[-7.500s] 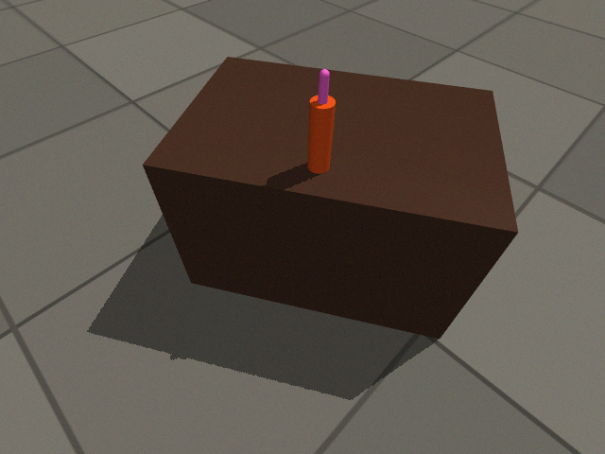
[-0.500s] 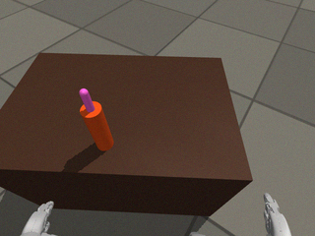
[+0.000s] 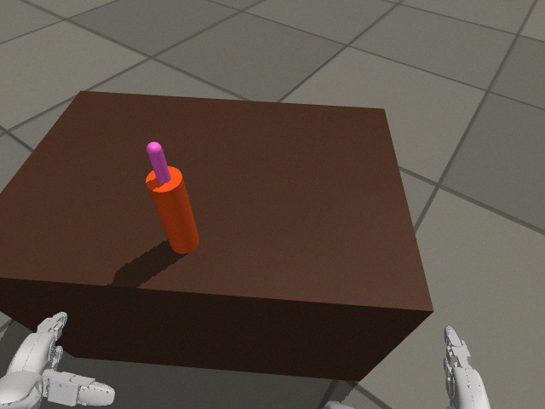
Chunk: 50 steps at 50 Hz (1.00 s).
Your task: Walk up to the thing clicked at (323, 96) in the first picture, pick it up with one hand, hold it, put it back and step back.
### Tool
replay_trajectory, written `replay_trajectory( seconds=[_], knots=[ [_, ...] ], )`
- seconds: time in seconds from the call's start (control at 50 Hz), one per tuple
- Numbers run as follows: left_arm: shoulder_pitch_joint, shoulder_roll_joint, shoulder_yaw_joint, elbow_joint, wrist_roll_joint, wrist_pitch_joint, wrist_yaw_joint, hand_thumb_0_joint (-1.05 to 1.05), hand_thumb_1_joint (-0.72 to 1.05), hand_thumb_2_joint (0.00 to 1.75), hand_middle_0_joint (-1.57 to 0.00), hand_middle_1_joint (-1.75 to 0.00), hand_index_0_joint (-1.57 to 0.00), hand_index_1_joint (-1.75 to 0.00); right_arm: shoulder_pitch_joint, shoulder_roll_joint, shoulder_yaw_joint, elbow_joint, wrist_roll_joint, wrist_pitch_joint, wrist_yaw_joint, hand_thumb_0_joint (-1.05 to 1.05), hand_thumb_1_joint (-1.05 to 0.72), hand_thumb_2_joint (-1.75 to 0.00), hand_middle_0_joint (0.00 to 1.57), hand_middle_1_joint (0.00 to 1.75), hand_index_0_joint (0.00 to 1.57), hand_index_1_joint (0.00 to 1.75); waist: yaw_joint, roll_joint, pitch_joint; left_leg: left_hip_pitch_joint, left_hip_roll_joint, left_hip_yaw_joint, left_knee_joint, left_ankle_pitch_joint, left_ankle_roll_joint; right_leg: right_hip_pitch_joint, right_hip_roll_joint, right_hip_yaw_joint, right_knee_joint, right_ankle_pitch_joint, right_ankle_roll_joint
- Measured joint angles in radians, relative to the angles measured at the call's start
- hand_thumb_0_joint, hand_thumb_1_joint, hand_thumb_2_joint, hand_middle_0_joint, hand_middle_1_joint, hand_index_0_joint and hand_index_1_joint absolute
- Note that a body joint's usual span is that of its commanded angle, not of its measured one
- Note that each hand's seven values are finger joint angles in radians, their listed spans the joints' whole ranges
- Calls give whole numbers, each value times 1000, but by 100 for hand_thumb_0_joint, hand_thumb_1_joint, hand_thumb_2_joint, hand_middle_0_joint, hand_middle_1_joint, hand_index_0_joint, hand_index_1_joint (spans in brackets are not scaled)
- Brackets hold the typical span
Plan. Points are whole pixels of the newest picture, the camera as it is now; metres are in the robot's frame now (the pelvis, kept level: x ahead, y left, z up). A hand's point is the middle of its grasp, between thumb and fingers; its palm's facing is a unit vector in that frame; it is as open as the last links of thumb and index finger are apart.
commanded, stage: go down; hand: left
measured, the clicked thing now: (171, 201) +0.45 +0.19 +0.01
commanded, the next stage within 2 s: none
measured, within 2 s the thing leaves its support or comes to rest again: neither
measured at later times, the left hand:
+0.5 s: hand (57, 265) +0.32 +0.33 +0.02, palm faces +0.13 -0.98 -0.16, open 17.4 cm
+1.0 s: hand (43, 231) +0.35 +0.35 +0.05, palm faces +0.14 -0.99 -0.10, open 17.6 cm
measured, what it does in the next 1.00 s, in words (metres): stands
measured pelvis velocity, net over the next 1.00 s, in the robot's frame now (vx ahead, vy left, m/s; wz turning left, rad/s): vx -0.01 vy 0.01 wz -0.04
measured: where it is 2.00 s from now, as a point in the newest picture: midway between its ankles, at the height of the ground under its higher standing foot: outside the picture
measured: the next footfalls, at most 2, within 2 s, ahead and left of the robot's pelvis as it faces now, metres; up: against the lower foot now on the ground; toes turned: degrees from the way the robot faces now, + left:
none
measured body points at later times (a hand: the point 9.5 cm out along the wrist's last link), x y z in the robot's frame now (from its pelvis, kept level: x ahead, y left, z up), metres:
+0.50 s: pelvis -0.01 +0.01 +0.00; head +0.04 +0.02 +0.45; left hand +0.31 +0.38 +0.03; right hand +0.13 -0.25 -0.05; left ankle -0.02 +0.12 -0.69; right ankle +0.03 -0.14 -0.69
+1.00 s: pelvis -0.01 +0.01 +0.01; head +0.05 +0.03 +0.45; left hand +0.34 +0.40 +0.06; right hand +0.14 -0.25 -0.05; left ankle -0.02 +0.12 -0.69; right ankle +0.03 -0.14 -0.69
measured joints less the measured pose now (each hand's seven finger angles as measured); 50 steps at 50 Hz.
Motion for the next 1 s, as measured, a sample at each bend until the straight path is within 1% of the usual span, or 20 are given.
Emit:
replay_trajectory(
  seconds=[0.08,0.16,0.26,0.36,0.44,0.52,0.6,0.66,0.82,1.0],
  knots=[
    [-118,47,40,83,-17,-36,-35,0,-46,6,-7,-6,-7,-5,-7,6,16,12,0,-20,-9,-1,54,-4,6,5,6,5,-9,-4,3,3,1,-5,-2,7,-1,8,1,-5,-8,9,-1],
    [-230,102,77,197,-38,-72,-93,0,-46,6,-7,-6,-7,-5,-14,-4,24,28,4,-32,-9,-1,55,-4,6,5,6,5,-22,-2,1,3,6,1,-9,14,0,8,6,1,-21,23,-1],
    [-332,156,114,334,-57,-119,-168,0,-49,5,-8,-5,-7,-5,-9,-19,29,31,8,-38,5,-1,55,-4,6,5,6,5,-35,1,5,0,10,16,-21,23,4,0,12,15,-38,39,2],
    [-412,187,152,451,-65,-196,-220,0,-52,4,-7,-6,-7,-5,-12,-28,26,53,8,-50,16,-1,55,-4,6,5,6,5,-37,-5,14,-16,12,28,-25,28,8,-20,15,27,-42,49,6],
    [-468,204,178,527,-64,-267,-245,0,-52,4,-7,-6,-7,-5,-19,-32,28,65,6,-54,20,-1,54,-4,6,5,6,5,-36,-13,18,-29,13,31,-23,29,8,-32,16,30,-44,53,7],
    [-519,225,194,603,-63,-333,-265,-1,-52,5,-7,-6,-7,-5,-34,-28,40,74,3,-54,24,-1,54,-4,6,5,6,5,-38,-19,19,-37,14,30,-25,30,9,-39,17,29,-50,56,7],
    [-554,243,215,654,-64,-384,-288,-1,-52,5,-7,-5,-7,-4,-37,-25,51,60,-1,-50,24,-1,54,-4,6,5,6,5,-41,-23,17,-37,14,28,-30,31,10,-36,17,27,-59,58,8],
    [-575,258,223,692,-69,-414,-304,-1,-51,5,-7,-5,-7,-4,-38,-24,57,59,-4,-50,27,-1,53,-5,6,5,6,5,-43,-23,12,-35,16,28,-36,31,10,-33,19,26,-67,60,8],
    [-620,291,251,767,-77,-470,-338,-1,-55,4,-7,-5,-7,-4,-36,-34,57,51,-7,-36,34,-1,52,-5,6,5,6,5,-51,-23,8,-42,16,28,-41,33,11,-39,20,26,-75,63,8],
    [-666,326,281,820,-82,-508,-363,-1,-59,4,-7,-5,-7,-4,-45,-40,67,38,-10,-26,34,-1,52,-5,6,5,6,5,-63,-28,11,-60,19,25,-39,37,8,-56,22,24,-73,66,5]
  ],
)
